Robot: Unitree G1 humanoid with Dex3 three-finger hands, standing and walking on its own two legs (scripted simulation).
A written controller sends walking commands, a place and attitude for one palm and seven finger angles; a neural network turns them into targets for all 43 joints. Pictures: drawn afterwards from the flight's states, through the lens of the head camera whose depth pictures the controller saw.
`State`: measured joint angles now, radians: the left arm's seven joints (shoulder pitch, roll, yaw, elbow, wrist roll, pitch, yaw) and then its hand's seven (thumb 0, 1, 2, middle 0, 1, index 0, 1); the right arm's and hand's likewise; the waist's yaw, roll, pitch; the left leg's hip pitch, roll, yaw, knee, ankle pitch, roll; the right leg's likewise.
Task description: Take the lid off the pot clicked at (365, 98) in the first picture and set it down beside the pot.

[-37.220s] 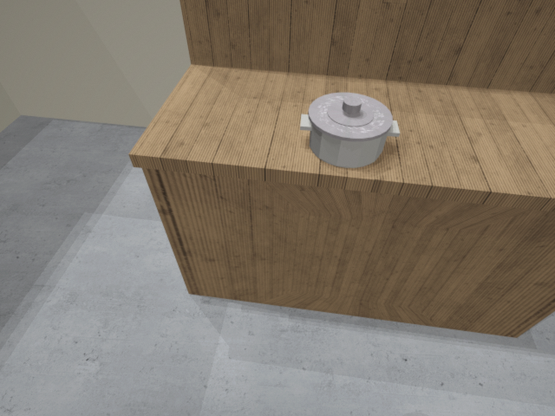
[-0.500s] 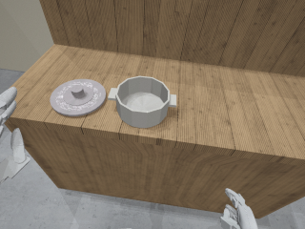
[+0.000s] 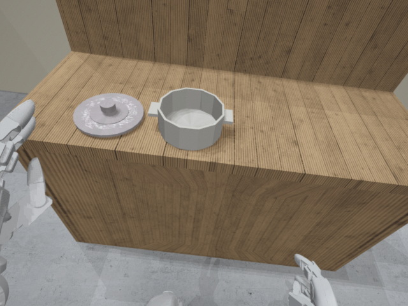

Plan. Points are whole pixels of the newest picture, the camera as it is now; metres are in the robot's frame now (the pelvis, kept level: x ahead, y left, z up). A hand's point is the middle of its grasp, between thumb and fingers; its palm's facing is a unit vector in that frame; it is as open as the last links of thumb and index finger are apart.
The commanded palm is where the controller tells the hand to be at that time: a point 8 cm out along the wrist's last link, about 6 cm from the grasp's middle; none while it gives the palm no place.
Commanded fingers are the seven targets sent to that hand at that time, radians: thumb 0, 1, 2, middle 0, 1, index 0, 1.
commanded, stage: step back with the hand held close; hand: left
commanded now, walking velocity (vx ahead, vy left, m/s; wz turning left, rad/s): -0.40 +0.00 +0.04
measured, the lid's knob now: (107, 106) +0.60 +0.31 +0.03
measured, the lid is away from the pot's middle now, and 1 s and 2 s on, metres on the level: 0.24 0.24 0.24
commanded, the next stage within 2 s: stop stepping back and stand still in 0.14 s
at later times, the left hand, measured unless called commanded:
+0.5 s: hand out of the picture +0.05 +0.27 +0.22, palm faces +0.30 -0.82 -0.49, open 7.4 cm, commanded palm +0.01 +0.32 +0.21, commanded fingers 0.00 0.90 0.90 -0.20 -0.30 -0.20 -0.30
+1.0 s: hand out of the picture -0.03 +0.30 +0.24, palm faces +0.32 -0.82 -0.48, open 7.5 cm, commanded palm -0.08 +0.36 +0.21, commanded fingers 0.00 0.90 0.90 -0.20 -0.30 -0.20 -0.30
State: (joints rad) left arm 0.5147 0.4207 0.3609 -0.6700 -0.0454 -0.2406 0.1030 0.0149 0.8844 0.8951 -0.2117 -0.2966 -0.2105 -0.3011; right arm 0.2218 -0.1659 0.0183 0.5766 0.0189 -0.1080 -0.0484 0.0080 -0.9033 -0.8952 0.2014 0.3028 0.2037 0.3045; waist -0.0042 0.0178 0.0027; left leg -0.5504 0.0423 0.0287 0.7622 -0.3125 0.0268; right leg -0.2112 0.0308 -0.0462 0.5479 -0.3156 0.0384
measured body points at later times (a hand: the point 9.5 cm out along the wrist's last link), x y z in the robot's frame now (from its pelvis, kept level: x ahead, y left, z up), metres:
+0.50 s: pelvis -0.12 +0.04 +0.02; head -0.14 +0.09 +0.47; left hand +0.02 +0.31 +0.25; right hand +0.02 -0.18 -0.04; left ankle +0.01 +0.10 -0.71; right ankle -0.19 -0.06 -0.70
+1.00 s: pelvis -0.21 +0.08 +0.01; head -0.24 +0.12 +0.46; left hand -0.05 +0.34 +0.26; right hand -0.08 -0.13 -0.06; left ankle -0.25 +0.19 -0.72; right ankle -0.20 -0.01 -0.69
